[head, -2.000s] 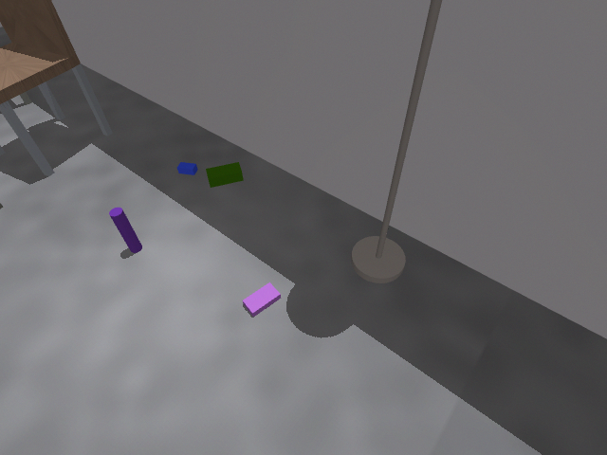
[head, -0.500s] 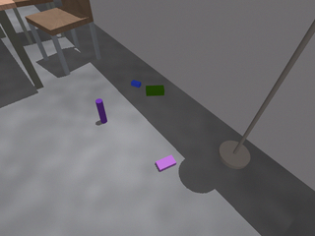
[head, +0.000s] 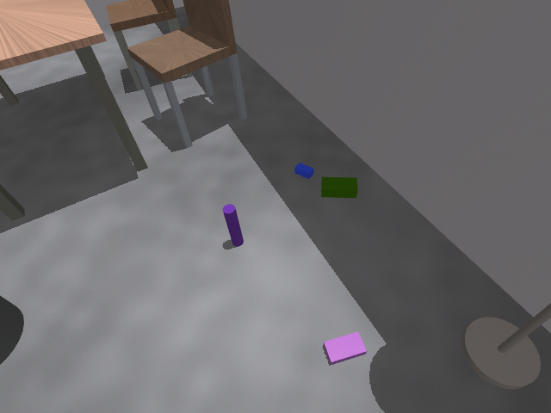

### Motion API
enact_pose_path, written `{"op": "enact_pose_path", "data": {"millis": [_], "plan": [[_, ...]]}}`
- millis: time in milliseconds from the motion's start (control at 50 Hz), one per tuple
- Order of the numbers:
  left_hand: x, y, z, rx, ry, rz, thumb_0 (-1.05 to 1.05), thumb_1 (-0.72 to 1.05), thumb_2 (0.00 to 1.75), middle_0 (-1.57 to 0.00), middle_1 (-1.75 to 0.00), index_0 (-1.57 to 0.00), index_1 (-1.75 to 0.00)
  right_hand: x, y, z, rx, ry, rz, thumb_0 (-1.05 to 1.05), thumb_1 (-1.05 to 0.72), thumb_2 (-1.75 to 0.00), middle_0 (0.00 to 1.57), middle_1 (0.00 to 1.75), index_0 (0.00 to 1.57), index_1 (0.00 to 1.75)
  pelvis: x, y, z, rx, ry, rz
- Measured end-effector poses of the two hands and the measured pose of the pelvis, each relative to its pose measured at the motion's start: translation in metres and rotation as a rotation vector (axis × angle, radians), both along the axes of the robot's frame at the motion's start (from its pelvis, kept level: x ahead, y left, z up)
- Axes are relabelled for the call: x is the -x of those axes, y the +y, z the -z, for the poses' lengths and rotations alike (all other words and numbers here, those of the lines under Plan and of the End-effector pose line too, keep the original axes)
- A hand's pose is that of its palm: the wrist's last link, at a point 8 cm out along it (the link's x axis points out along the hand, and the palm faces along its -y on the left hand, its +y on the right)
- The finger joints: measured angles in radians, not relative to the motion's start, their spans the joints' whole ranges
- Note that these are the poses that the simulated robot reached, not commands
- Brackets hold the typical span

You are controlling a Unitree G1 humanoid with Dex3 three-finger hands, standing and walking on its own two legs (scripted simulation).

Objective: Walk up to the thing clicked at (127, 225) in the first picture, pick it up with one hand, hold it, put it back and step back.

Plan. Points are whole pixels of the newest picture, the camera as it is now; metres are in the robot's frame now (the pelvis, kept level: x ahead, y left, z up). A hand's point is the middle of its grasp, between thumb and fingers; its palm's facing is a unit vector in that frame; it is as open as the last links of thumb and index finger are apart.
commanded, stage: walk up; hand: left
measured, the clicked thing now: (233, 226) +0.94 +0.28 -0.64
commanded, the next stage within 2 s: none
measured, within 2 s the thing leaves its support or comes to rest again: neither
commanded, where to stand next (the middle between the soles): +0.62 +0.05 m, yaw +5 degrees
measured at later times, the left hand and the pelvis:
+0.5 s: hand (121, 382) +0.21 +0.32 -0.15, palm faces +0.08 -0.94 -0.34, open 7.3 cm; pelvis +0.22 +0.04 +0.00, yaw +6 degrees
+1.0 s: hand (154, 263) +0.41 +0.29 -0.09, palm faces +0.08 -0.92 -0.39, open 7.3 cm; pelvis +0.38 +0.01 +0.04, yaw +7 degrees
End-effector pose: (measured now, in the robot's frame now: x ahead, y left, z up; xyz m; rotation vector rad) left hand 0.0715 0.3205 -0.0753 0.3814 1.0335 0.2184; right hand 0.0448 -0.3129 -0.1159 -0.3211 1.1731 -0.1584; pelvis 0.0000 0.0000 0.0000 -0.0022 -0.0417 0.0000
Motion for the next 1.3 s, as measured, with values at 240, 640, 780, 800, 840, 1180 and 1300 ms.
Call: {"op": "enact_pose_path", "data": {"millis": [240, 640, 780, 800, 840, 1180, 1300], "plan": [[-0.017, 0.006, -0.002, 0.021, 0.124, -0.133, 0.00, 0.90, 0.90, -0.21, -0.30, -0.21, -0.30, -0.179, 0.008, -0.034, 0.017, -0.074, -0.158, 0.01, -0.90, -0.90, 0.20, 0.30, 0.20, 0.30, -0.103, 0.002, -0.016, 0.013, 0.016, -0.067], [-0.205, 0.036, 0.021, 0.085, 0.114, -0.101, 0.00, 0.91, 0.90, -0.20, -0.30, -0.20, -0.30, -0.325, 0.052, -0.045, 0.034, -0.141, -0.146, 0.00, -0.90, -0.90, 0.20, 0.30, 0.21, 0.30, -0.265, 0.036, -0.011, -0.014, 0.004, -0.102], [-0.282, 0.019, -0.001, 0.046, 0.098, -0.076, 0.00, 0.91, 0.90, -0.20, -0.30, -0.20, -0.30, -0.341, 0.014, -0.028, 0.031, -0.032, -0.076, 0.01, -0.90, -0.90, 0.20, 0.30, 0.21, 0.30, -0.321, 0.019, -0.015, 0.033, 0.020, -0.103], [-0.294, 0.016, -0.005, 0.042, 0.084, -0.073, 0.00, 0.91, 0.90, -0.20, -0.30, -0.20, -0.30, -0.346, 0.011, -0.026, 0.030, -0.016, -0.074, 0.01, -0.90, -0.90, 0.20, 0.30, 0.21, 0.30, -0.328, 0.017, -0.016, 0.052, 0.021, -0.108], [-0.314, 0.012, -0.011, 0.031, 0.035, -0.074, 0.00, 0.91, 0.90, -0.21, -0.30, -0.21, -0.30, -0.357, 0.006, -0.024, 0.029, 0.018, -0.079, 0.01, -0.90, -0.90, 0.20, 0.30, 0.21, 0.30, -0.339, 0.010, -0.018, 0.060, 0.018, -0.121], [-0.351, 0.052, 0.022, 0.051, 0.133, -0.117, 0.00, 0.90, 0.90, -0.21, -0.30, -0.21, -0.30, -0.517, 0.039, -0.055, 0.112, -0.207, -0.175, 0.00, -0.90, -0.90, 0.20, 0.30, 0.21, 0.30, -0.433, 0.047, -0.004, 0.054, 0.009, -0.088], [-0.394, 0.054, 0.042, 0.078, 0.159, -0.097, 0.01, 0.91, 0.90, -0.20, -0.30, -0.20, -0.30, -0.510, 0.047, -0.048, 0.100, -0.125, -0.102, 0.00, -0.90, -0.90, 0.20, 0.30, 0.21, 0.30, -0.461, 0.047, -0.002, -0.008, -0.014, -0.078]]}}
